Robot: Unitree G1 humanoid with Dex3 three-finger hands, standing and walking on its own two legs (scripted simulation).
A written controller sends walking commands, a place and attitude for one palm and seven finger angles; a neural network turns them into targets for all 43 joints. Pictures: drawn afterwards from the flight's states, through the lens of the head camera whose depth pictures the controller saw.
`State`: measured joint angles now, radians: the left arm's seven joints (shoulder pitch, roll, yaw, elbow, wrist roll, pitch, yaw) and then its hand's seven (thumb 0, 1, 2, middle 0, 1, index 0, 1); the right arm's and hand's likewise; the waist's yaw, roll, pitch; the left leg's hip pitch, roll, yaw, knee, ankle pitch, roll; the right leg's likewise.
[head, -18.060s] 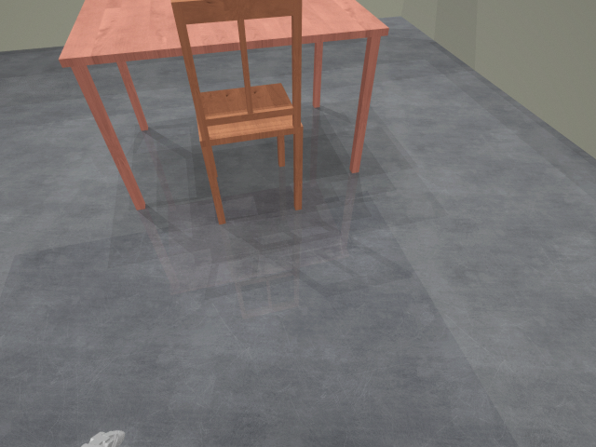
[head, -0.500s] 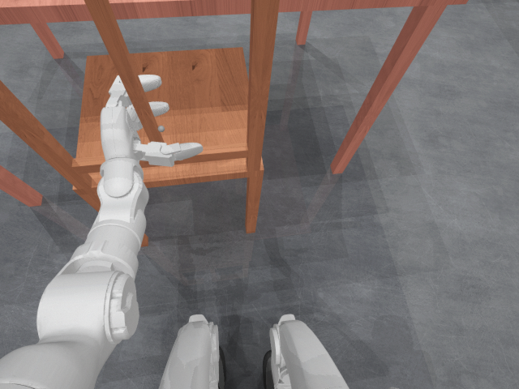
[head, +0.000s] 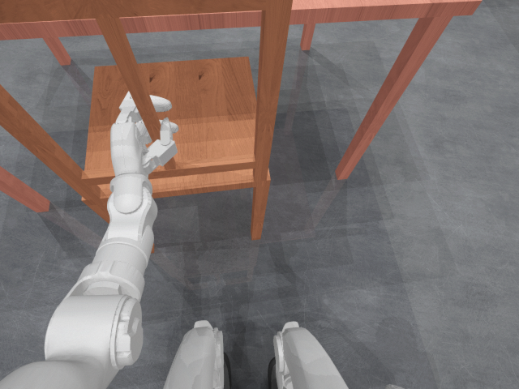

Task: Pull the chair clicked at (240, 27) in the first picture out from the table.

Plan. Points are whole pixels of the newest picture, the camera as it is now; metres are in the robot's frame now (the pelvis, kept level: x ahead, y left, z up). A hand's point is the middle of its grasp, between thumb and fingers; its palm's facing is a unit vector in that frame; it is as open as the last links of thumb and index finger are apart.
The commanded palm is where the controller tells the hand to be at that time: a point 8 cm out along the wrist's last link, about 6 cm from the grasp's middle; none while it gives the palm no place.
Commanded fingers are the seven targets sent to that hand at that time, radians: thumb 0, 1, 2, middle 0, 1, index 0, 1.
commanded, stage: hook a spindle and tug to test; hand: left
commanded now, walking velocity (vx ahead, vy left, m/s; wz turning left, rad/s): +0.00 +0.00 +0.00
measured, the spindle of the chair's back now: (147, 112) +0.51 +0.14 +0.06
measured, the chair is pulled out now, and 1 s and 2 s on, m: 0.00 0.07 0.17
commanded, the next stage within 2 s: step backward, pulling the chair out in 0.46 s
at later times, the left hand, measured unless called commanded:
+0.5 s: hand (174, 161) +0.45 +0.11 +0.03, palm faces +0.08 -1.00 -0.03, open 5.3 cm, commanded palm +0.41 +0.15 +0.03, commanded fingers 0.00 0.90 0.90 -0.50 -1.45 -0.50 -1.45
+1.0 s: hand (178, 172) +0.42 +0.10 +0.05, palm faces -0.11 -0.98 -0.14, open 5.1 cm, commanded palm +0.41 +0.15 +0.05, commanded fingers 0.00 0.90 0.90 -0.50 -1.45 -0.50 -1.45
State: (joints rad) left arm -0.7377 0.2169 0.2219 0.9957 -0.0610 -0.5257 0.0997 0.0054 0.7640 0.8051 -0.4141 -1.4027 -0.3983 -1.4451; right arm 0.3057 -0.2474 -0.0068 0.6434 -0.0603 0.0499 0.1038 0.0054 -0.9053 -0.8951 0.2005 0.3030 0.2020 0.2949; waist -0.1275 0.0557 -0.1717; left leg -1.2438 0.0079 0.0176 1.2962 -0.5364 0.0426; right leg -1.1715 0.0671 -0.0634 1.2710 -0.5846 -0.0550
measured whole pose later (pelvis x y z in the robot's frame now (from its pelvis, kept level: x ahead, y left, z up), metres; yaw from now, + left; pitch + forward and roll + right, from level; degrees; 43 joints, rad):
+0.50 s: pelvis +0.01 -0.01 +0.01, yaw +1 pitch +26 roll -1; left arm -0.53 0.15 0.14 0.78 -0.08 -0.50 0.09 0.01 0.77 0.79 -0.40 -1.38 -0.38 -1.45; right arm 0.27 -0.25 -0.01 0.60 -0.05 0.05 0.10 0.01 -0.91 -0.90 0.20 0.30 0.20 0.29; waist -0.09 0.04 -0.18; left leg -1.17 0.00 0.02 1.26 -0.55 0.03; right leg -1.10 0.07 -0.06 1.24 -0.60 -0.06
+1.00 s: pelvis +0.03 +0.02 +0.11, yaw -1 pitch +14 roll -1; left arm -0.59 0.16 0.00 1.09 -0.06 -0.20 0.08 0.04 0.76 0.78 -0.25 -1.08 -0.48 -1.45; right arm 0.27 -0.26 -0.03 0.66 0.03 0.19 -0.09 0.00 -0.90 -0.90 0.20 0.30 0.20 0.29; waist -0.11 0.02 -0.02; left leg -0.58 -0.03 0.07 0.64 -0.30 0.07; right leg -0.56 0.04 0.03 0.69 -0.32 0.00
